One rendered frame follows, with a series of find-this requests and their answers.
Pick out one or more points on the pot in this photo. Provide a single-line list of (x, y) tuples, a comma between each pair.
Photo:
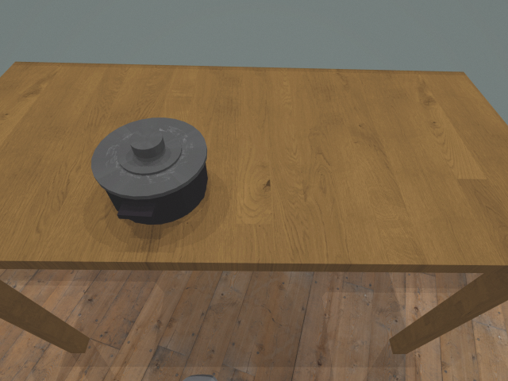
[(171, 207)]

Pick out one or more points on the knob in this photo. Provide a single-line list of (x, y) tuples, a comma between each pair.
[(147, 143)]

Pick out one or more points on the lid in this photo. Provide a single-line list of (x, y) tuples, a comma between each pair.
[(120, 172)]

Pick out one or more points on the table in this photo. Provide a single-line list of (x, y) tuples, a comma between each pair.
[(309, 169)]

